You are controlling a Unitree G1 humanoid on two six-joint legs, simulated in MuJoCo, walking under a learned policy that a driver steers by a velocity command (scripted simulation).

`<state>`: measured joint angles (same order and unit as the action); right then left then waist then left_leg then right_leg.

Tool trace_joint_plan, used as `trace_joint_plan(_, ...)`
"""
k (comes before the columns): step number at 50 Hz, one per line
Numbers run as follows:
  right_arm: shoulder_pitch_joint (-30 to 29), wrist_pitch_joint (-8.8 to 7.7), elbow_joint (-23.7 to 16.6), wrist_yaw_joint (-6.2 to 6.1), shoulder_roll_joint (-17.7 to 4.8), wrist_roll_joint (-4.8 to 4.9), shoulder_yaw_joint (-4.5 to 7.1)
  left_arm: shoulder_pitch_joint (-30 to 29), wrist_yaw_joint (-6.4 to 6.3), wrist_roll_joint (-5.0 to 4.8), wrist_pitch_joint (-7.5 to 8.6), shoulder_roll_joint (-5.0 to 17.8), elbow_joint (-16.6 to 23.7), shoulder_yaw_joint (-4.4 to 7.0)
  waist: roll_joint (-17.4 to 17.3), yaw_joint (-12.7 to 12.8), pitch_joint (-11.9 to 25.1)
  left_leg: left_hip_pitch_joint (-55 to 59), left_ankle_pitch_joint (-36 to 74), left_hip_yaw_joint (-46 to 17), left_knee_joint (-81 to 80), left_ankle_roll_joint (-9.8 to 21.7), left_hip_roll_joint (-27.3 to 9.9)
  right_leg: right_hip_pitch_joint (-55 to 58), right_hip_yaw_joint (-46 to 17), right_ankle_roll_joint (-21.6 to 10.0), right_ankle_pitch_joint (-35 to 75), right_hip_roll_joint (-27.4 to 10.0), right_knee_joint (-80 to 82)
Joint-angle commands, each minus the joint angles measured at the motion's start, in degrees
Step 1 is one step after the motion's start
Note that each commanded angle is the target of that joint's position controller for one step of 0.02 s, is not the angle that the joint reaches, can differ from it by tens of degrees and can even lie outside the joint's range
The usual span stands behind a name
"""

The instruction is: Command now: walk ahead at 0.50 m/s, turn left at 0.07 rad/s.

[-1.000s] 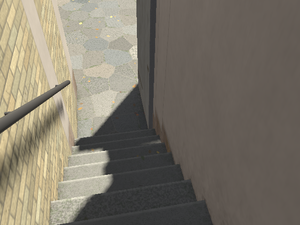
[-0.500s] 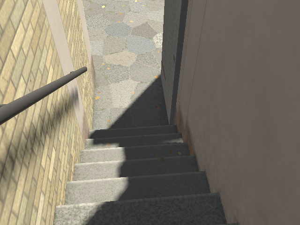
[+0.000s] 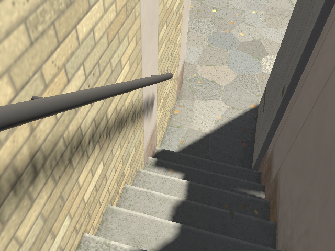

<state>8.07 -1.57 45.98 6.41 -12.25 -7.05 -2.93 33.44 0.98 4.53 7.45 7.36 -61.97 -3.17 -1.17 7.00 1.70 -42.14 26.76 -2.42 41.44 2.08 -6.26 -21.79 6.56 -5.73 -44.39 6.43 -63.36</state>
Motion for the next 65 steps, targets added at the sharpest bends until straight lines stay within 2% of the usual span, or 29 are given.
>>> trace_joint_plan(1, -7.5, 0.1, -6.6, 0.4, -4.6, -0.07, 1.06, 3.2, -0.18, -1.54, 0.39, 9.9, 1.5, 2.22, -0.3, 0.2, -9.4, 7.7, -9.4, 4.0, -8.5, -0.5, 2.7, -5.8, -25.3, -9.0, 25.2, -13.9, 15.6)
trace_joint_plan(3, -9.7, -0.54, -7.1, 0.25, -5.6, 0.4, 1.8, 2.9, -0.52, -2.04, -0.05, 10.7, 1.4, 3.02, 1.3, 2.5, -10.1, 8.7, -18.1, 2.7, -20.7, 1.6, 2.2, 4.5, -29.0, -9.2, 32.4, -14.7, 12.0)
trace_joint_plan(5, 4.9, -1.94, -1.7, -0.25, -8.2, 3.92, 4.15, 0.5, 2.77, -1.91, -1.7, 11.7, 1.8, 3.83, -0.8, -4.1, -3.7, 35.9, -9.7, 6.0, -29.9, 4.5, 2.9, 0.1, -21.6, -6.2, 50.2, -11.7, -1.7)
trace_joint_plan(6, 25.0, -2.36, 4.0, -0.62, -11.7, 3.24, 6.87, 2.4, 6.29, 0.97, -2.86, 11.4, -0.9, 3.76, -2.7, -11.9, 0.7, 57.5, 7.9, 4.4, -22.2, 7.4, 0.5, -15.5, -19.2, -3.6, 44.6, -9.2, -19.4)
trace_joint_plan(7, 34.1, -1.53, 6.2, -0.28, -14.7, 0.97, 8.24, 9.4, 7.17, -1.4, -2.32, 5.0, -1.1, 3.26, -15.4, -12.3, 15.7, 84.6, 40.5, -1.9, -1.3, 20.9, -11.1, -34.9, -8.5, 4.7, -3.3, -0.8, -53.6)
trace_joint_plan(8, 30.5, 1.05, 6.6, -4.64, -12.5, 7.83, 7.73, 1.1, -0.46, -8.18, -1.97, 10.5, 5.9, 5.45, -3.6, -12.7, 16.1, 82.2, 33.5, -11.1, -0.5, 15.7, -19.6, -46.9, -7.9, 2.0, -12.7, -2.4, -56.5)
trace_joint_plan(9, 32.6, -0.92, 8.0, -0.84, -14.8, -0.94, 8.54, -2.5, 3.52, -3.65, -1.86, 3.4, 7.5, 1.73, -6.5, -13.5, 16.9, 79.1, 14.2, -12.9, -7.0, 20.3, -17.4, -49.3, -10.3, 3.6, 2.5, -9.0, -54.3)
trace_joint_plan(11, 22.9, -1.35, 6.7, -0.06, -11.1, -0.57, 7.38, -6.7, 2.53, -2.76, -1.51, 7.7, 8.6, 3.21, 6.1, -8.6, 1.4, 50.2, -18.1, -12.6, -13.6, 18.0, -14.5, -50.8, -11.4, 4.2, 18.1, -11.5, -46.7)
trace_joint_plan(12, 14.1, -2.99, 5.1, -1.39, 2.8, -1.01, 2.87, -6.4, 1.98, -0.89, -1.14, 4.5, 8.3, 1.92, 9.8, -3.3, -2.1, 32.0, -24.5, -9.1, -14.9, 14.2, -10.6, -45.3, -17.2, 2.9, 39.0, -17.9, -22.8)
trace_joint_plan(14, 12.8, -5.14, 4.9, -3.74, 0.9, 2.65, 2.58, -6.6, 2.93, 2.22, -2.93, 5.1, 4.9, 3.0, 1.9, -3.8, -3.9, 9.9, -31.2, -2.0, -17.9, 15.6, -2.9, -26.3, -10.9, 3.0, 51.6, -16.2, -8.8)
trace_joint_plan(20, 25.9, -7.85, 11.4, -6.13, 0.8, 2.83, 0.4, -18.3, 2.86, 0.9, -2.78, 7.0, 7.3, 2.7, 1.1, -8.4, -2.1, 13.7, -37.7, -5.9, -1.3, 13.1, -3.3, -23.4, -13.3, 7.2, 79.8, -16.5, 17.0)
trace_joint_plan(24, 27.1, -6.08, 12.0, -3.99, -0.7, 2.4, 0.27, -20.3, 3.73, 2.73, -4.17, 8.6, 8.7, 3.06, -2.4, -6.7, -4.3, 7.5, -43.3, -11.3, 6.8, 14.1, -3.9, -14.7, -11.1, 7.4, 69.3, -12.8, 8.9)
trace_joint_plan(27, 31.1, -5.84, 13.3, -5.61, -2.5, 3.48, 1.37, -32.3, 3.05, 0.82, -3.61, 9.3, 13.4, 2.9, -1.8, -12.5, -6.2, 21.2, -40.9, -16.1, 11.7, 13.1, -4.6, -15.8, -7.4, 7.4, 52.7, -11.0, 24.1)
trace_joint_plan(31, 26.9, -3.03, 17.0, -0.22, -8.5, 1.4, 4.93, 2.6, 2.71, -2.64, -1.31, 16.8, 1.1, 7.26, 10.8, 0.9, -3.5, 5.6, -33.0, -5.9, 48.2, 6.9, 4.8, 31.9, -3.1, 2.1, 66.2, -9.8, 48.3)
trace_joint_plan(32, 33.5, -3.29, 16.9, 2.2, -4.4, 2.16, 5.6, 10.9, 3.86, -2.41, -1.7, 22.6, -0.7, 8.89, 22.3, -0.7, 11.8, -14.2, -72.0, 1.7, 80.4, 2.1, 12.8, 59.6, -11.9, -11.5, 101.1, -22.4, 23.4)
trace_joint_plan(33, 27.1, -3.98, 12.4, 3.15, -3.8, 4.86, 5.09, 9.3, 4.55, -1.05, -1.32, 24.0, 0.0, 9.69, 14.8, 0.6, 11.4, -28.7, -72.7, 3.9, 89.7, 2.6, 11.1, 58.5, -18.7, -13.5, 102.0, -27.3, 23.6)
trace_joint_plan(37, 14.1, -4.26, 6.4, 0.12, 3.8, 1.78, 3.05, -6.7, 2.69, 1.35, -3.17, 3.2, 1.7, 3.98, 0.0, -7.2, -6.5, -29.7, -38.2, -7.2, 62.9, 7.4, -2.8, 7.0, -20.6, -10.5, 40.6, -26.2, 34.7)
trace_joint_plan(39, 16.0, -3.96, 9.7, 0.61, 2.2, -0.04, 4.18, -18.0, 0.86, -1.76, -0.48, -0.6, 6.2, 2.1, -2.3, -9.9, -8.1, -5.2, -11.0, -0.4, 25.7, 8.1, -2.7, -19.0, -8.5, -9.1, 35.5, -17.0, 38.0)
trace_joint_plan(42, 20.8, -4.14, 11.0, 1.96, -0.1, -0.43, 4.75, -15.9, 0.25, 0.32, 1.59, 12.1, 6.0, 3.73, 4.7, -12.8, -2.1, 14.4, -13.7, 6.7, 39.3, 2.2, 3.8, -30.1, -8.4, -7.3, 42.9, -13.8, 26.0)
trace_joint_plan(46, -1.7, -3.23, 6.2, 0.11, -2.6, -0.95, 3.58, 5.2, -3.72, -2.33, 0.89, 4.0, 1.1, 1.63, -2.2, 2.5, -3.3, -24.5, 7.6, -2.7, -5.6, 0.2, -2.9, 13.4, -24.1, -8.7, 26.3, -18.6, 11.5)
trace_joint_plan(49, 0.9, -1.91, 4.2, 0.03, -3.6, -0.64, 3.67, -8.3, 1.42, 0.19, -0.76, 9.6, 4.6, 2.77, 3.2, -5.8, -6.5, 16.6, -7.0, 8.1, 6.9, -0.5, 3.7, -24.8, -20.5, -10.8, 18.6, -15.6, 14.1)
trace_joint_plan(51, 1.8, -1.93, 2.8, -0.76, -5.3, 0.02, 3.72, -11.4, 1.23, -2.06, -0.45, 10.8, 6.2, 3.21, 2.7, -6.6, -6.5, 20.9, -21.3, 8.4, -5.1, -1.5, 3.7, -16.6, -20.3, -8.8, 24.7, -16.0, 7.3)
trace_joint_plan(52, 6.1, -2.27, 3.4, -1.63, -5.2, 0.73, 2.9, -12.6, 2.06, -0.6, -0.86, 13.5, 5.1, 3.55, 0.7, -9.0, -4.9, 27.5, -18.8, 4.8, -13.9, -0.7, 2.0, -11.3, -23.6, -7.6, 25.4, -17.4, -2.4)
trace_joint_plan(54, 27.4, -3.83, 9.6, -2.55, -13.1, 1.68, 6.68, 6.5, 5.73, 1.69, -1.23, 11.5, -4.4, 4.11, -9.0, -10.5, 2.9, 51.5, -6.4, 6.4, -18.7, 9.8, 0.9, -11.7, -13.8, -0.2, 25.8, -6.8, -36.8)
trace_joint_plan(56, 28.6, -2.61, 7.3, -0.69, -13.7, -0.52, 6.49, 6.2, 7.26, -1.31, -1.58, 7.9, 0.7, 4.38, -11.0, -8.9, 15.6, 67.0, 33.5, -14.0, -0.7, 24.9, -16.0, -41.0, -7.7, 5.1, 4.6, -4.4, -64.1)
trace_joint_plan(59, 22.7, -2.52, 7.9, 0.29, -5.8, 0.66, 4.58, -11.8, 1.83, -3.0, -1.48, 6.3, 8.5, 3.01, 4.0, -7.6, 2.6, 43.3, -19.7, -19.0, -14.6, 20.5, -20.8, -53.7, -12.8, 5.5, 23.1, -12.2, -51.3)
trace_joint_plan(60, 18.8, -4.03, 8.1, -0.95, 4.3, -0.08, 1.4, -8.6, 0.6, -1.89, -1.65, 6.3, 7.2, 2.91, 8.1, -3.3, 0.1, 28.2, -19.6, -11.4, -15.1, 16.1, -15.3, -43.2, -16.4, 4.2, 40.5, -16.8, -27.8)
trace_joint_plan(62, 15.9, -5.78, 7.7, -3.16, 3.8, 1.18, 1.12, -6.6, 1.5, 0.04, -2.42, 6.3, 3.6, 4.11, 3.3, -3.1, -3.1, 10.6, -17.9, -1.6, -17.5, 14.7, -9.7, -28.6, -13.1, 3.9, 51.7, -15.6, -10.0)
trace_joint_plan(65, 16.9, -5.89, 10.5, -4.32, -6.4, 0.5, 2.89, -8.9, 3.99, 0.78, -2.11, 7.8, 3.7, 5.7, -2.5, -2.1, 1.1, 6.9, -19.3, 1.7, -12.2, 14.0, -8.3, -16.6, -6.7, 5.2, 49.4, -11.2, -13.3)
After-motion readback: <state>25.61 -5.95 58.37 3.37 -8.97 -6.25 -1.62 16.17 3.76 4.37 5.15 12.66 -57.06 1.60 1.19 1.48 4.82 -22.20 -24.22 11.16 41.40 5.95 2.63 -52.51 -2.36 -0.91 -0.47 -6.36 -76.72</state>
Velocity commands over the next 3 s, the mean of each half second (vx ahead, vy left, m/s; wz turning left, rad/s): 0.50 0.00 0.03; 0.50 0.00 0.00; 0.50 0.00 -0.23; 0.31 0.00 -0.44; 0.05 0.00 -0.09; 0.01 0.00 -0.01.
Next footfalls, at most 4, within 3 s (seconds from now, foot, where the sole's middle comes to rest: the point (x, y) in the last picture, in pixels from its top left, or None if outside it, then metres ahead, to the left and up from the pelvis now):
0.12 left None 0.20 0.11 -0.87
0.62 right None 0.45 -0.12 -1.06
1.08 left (165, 244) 0.71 0.09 -1.24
1.66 right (209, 223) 0.95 -0.17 -1.43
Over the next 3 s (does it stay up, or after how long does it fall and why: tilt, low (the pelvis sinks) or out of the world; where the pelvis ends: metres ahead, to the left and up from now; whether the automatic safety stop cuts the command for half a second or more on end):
stays up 1.07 0.01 -0.85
